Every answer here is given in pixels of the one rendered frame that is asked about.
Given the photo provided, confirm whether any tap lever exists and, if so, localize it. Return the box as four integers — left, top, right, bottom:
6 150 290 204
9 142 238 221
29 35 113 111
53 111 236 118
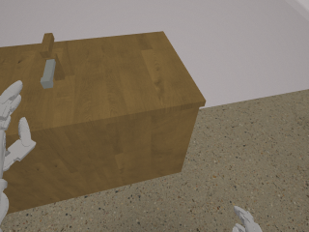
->
40 59 56 89

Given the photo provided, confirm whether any counter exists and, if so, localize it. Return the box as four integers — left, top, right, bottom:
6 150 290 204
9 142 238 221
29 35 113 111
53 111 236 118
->
0 31 206 214

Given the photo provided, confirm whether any left robot hand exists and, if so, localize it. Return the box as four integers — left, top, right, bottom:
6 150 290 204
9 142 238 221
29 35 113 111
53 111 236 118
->
0 80 36 179

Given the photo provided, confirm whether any right robot hand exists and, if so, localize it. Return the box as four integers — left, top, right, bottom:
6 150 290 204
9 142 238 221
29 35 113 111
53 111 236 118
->
232 206 263 232

